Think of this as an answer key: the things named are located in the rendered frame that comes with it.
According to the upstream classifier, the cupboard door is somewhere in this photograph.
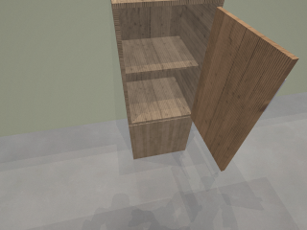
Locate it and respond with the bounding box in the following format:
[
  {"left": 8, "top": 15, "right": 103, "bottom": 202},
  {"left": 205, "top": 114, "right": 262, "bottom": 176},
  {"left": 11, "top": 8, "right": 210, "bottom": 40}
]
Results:
[{"left": 190, "top": 7, "right": 299, "bottom": 172}]

